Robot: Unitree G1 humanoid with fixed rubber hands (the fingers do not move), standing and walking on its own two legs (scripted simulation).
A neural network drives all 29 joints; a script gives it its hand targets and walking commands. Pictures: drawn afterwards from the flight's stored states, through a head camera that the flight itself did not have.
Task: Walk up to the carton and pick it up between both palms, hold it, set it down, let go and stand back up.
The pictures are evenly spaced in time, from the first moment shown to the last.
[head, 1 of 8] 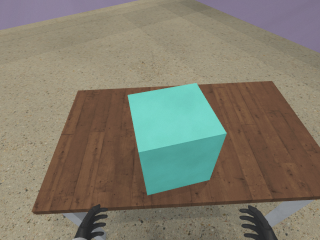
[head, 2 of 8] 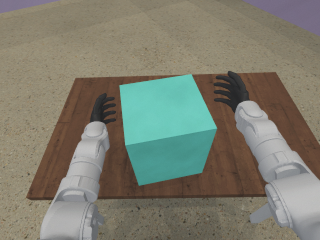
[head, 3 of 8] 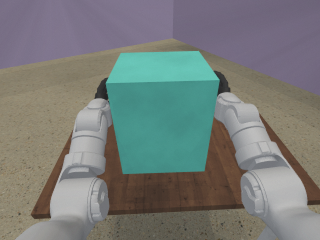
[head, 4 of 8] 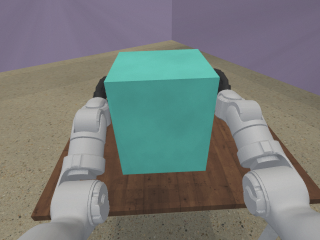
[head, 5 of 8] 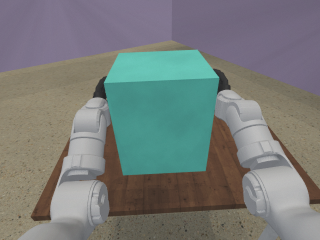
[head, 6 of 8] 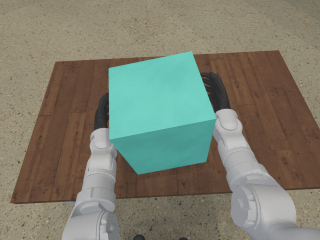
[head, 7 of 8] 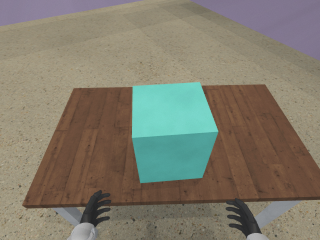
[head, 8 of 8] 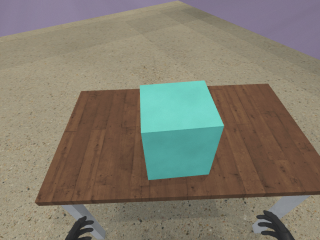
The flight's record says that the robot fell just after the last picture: no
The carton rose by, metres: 0.23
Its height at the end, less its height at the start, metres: +0.00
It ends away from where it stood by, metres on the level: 0.03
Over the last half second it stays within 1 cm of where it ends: yes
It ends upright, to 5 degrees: yes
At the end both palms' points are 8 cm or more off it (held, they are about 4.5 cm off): yes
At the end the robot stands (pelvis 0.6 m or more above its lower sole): yes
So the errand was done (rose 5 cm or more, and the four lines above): yes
